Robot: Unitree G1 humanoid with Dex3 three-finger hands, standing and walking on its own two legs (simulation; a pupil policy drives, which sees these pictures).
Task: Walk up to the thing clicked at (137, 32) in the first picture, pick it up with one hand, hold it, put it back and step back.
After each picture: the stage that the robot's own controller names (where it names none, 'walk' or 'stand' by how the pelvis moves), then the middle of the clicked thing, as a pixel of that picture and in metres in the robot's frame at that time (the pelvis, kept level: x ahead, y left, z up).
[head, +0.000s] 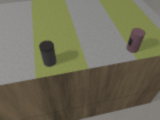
stand; (135, 40) +0.66 -0.26 -0.06
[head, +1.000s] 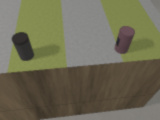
sink last; (124, 40) +0.58 -0.18 -0.03
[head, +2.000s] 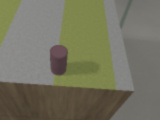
sink last; (58, 60) +0.45 +0.11 -0.02
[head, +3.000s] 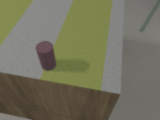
rise first; (46, 56) +0.48 +0.18 -0.02
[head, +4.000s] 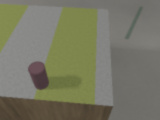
stand; (39, 76) +0.44 +0.20 -0.06
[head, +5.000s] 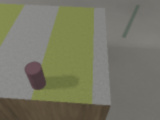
stand; (36, 76) +0.44 +0.21 -0.06
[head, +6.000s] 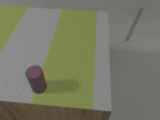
stand; (36, 80) +0.42 +0.21 -0.07
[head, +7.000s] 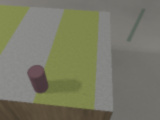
stand; (38, 79) +0.42 +0.20 -0.07
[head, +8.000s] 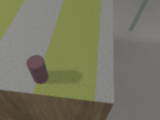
rise first; (38, 70) +0.44 +0.20 -0.06
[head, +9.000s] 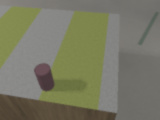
rise first; (45, 77) +0.43 +0.20 -0.06
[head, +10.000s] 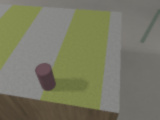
go down; (46, 77) +0.43 +0.20 -0.06
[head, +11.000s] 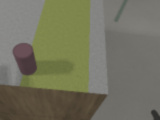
go down; (25, 60) +0.45 +0.18 -0.03
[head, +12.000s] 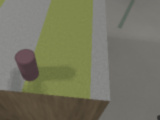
go down; (28, 65) +0.44 +0.19 -0.02
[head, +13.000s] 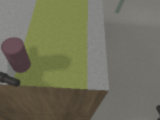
close in; (17, 56) +0.44 +0.20 +0.02
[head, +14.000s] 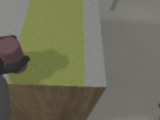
close; (13, 56) +0.44 +0.20 +0.03
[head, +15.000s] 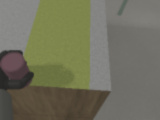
lift; (18, 71) +0.38 +0.20 +0.02
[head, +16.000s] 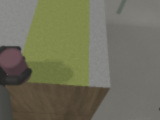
lift; (16, 67) +0.39 +0.20 +0.03
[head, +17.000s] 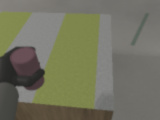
hold; (29, 69) +0.33 +0.17 +0.15
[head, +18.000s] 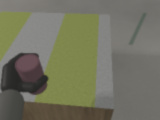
hold; (32, 75) +0.33 +0.16 +0.12
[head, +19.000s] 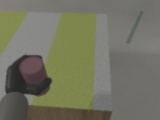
crouch; (36, 77) +0.33 +0.15 +0.11
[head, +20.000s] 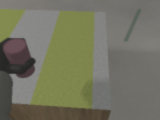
crouch; (20, 59) +0.39 +0.20 +0.12
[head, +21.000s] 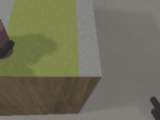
lower; out of the picture +0.48 +0.21 +0.04
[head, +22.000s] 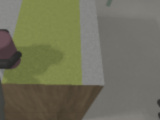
lower; (5, 51) +0.45 +0.21 +0.03
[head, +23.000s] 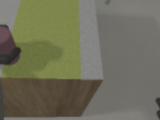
lower; (4, 47) +0.46 +0.20 +0.04
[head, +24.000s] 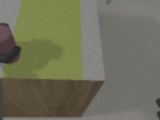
lower; (4, 45) +0.46 +0.20 +0.04
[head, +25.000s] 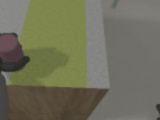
draw back; (12, 54) +0.44 +0.20 +0.03
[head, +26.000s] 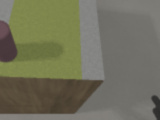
sink last; (1, 42) +0.45 +0.20 +0.04
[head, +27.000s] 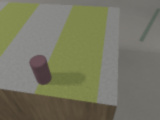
sink last; (41, 70) +0.45 +0.21 -0.01
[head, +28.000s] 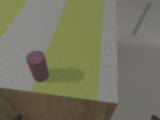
stand; (38, 67) +0.44 +0.19 +0.00
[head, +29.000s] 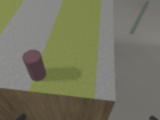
stand; (35, 66) +0.44 +0.20 +0.00
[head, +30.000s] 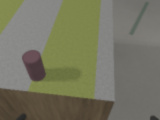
stand; (34, 66) +0.44 +0.20 +0.00
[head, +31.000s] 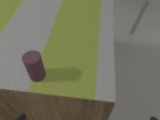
stand; (34, 66) +0.44 +0.20 +0.00
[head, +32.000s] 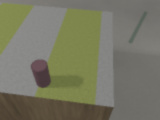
stand; (41, 74) +0.45 +0.19 -0.05
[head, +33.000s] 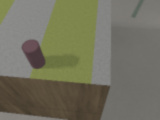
walk; (34, 54) +0.48 +0.22 -0.04
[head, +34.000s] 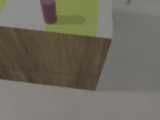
walk; (49, 10) +0.72 +0.18 -0.03
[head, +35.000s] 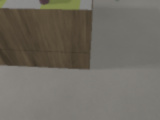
stand; out of the picture +1.02 +0.29 -0.03
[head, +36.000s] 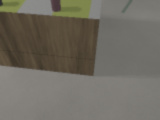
stand; (55, 2) +1.06 +0.21 -0.06
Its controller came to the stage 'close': yes
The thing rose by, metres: 0.19
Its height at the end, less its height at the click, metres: +0.00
